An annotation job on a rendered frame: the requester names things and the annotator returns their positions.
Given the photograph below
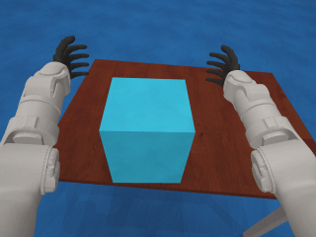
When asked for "left robot forearm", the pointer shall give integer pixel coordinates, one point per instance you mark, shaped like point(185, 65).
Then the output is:
point(37, 116)

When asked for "left robot hand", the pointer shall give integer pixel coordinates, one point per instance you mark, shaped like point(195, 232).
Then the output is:
point(62, 55)

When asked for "robot right upper arm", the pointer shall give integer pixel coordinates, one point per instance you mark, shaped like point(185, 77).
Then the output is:
point(288, 170)

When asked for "right robot hand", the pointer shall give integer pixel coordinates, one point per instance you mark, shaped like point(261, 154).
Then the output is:
point(231, 64)

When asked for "right robot forearm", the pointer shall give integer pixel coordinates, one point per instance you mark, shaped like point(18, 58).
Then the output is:
point(262, 120)

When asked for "robot left upper arm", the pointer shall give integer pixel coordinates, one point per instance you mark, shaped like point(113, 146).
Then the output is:
point(27, 172)

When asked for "carton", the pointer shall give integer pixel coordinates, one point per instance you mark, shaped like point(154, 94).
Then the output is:
point(147, 130)

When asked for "table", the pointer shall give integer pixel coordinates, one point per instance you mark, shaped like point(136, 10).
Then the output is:
point(219, 162)

